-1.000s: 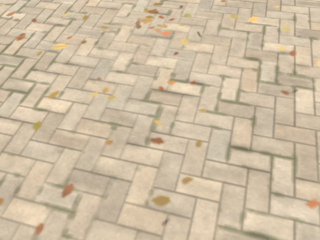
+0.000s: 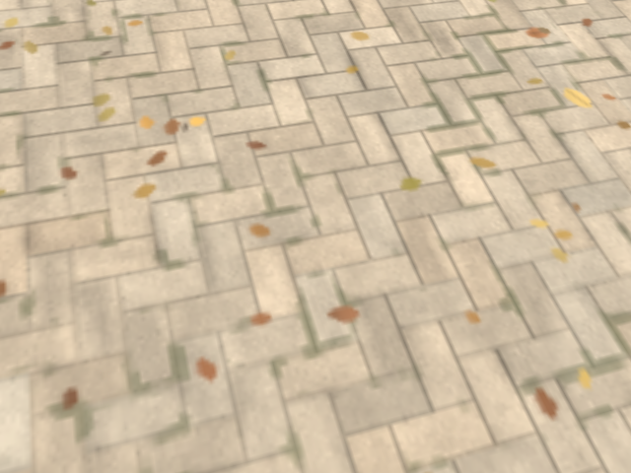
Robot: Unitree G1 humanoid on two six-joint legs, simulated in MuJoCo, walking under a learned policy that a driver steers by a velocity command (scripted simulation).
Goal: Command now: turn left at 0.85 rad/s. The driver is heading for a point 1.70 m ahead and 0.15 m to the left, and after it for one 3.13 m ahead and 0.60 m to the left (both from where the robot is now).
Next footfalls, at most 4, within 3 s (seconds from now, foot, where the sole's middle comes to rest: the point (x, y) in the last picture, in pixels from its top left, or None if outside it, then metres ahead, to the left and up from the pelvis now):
0.30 right None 0.08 -0.13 -0.77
1.68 left None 0.18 0.18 -0.77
2.18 right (281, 342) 0.70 0.06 -0.77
2.68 left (165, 193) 1.11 0.38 -0.77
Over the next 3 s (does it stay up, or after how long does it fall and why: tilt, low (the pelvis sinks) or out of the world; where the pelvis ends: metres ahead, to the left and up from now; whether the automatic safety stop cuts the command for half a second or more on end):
stays up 1.17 0.29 0.00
